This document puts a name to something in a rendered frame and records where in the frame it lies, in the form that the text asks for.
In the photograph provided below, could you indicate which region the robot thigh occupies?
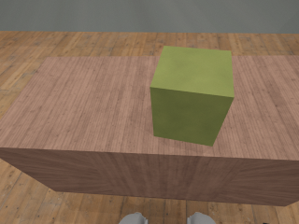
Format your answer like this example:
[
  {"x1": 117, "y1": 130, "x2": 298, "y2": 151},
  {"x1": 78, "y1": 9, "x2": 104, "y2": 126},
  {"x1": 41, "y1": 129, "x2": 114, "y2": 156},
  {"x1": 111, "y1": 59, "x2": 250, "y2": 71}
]
[
  {"x1": 187, "y1": 213, "x2": 216, "y2": 224},
  {"x1": 119, "y1": 214, "x2": 149, "y2": 224}
]

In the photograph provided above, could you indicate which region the pedestal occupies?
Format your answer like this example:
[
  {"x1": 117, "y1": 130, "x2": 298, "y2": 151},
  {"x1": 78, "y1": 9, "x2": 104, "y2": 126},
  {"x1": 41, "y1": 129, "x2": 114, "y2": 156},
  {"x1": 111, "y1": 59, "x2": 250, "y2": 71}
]
[{"x1": 0, "y1": 55, "x2": 299, "y2": 207}]

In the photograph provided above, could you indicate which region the carton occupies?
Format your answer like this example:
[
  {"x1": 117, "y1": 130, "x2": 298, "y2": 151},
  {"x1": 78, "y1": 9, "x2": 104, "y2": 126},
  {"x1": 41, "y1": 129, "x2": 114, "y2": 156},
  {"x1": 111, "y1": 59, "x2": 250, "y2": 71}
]
[{"x1": 149, "y1": 46, "x2": 235, "y2": 147}]

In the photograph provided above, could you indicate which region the left robot thigh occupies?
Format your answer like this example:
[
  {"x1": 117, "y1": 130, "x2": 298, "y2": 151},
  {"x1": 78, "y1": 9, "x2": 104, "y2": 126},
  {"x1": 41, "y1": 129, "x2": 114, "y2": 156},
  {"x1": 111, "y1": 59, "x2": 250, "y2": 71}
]
[{"x1": 119, "y1": 214, "x2": 149, "y2": 224}]

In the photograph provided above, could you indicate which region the right robot thigh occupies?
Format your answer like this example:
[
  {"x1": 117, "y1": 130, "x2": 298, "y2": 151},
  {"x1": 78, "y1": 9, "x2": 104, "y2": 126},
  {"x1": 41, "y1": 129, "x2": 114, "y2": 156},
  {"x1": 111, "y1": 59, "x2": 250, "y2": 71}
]
[{"x1": 187, "y1": 213, "x2": 216, "y2": 224}]

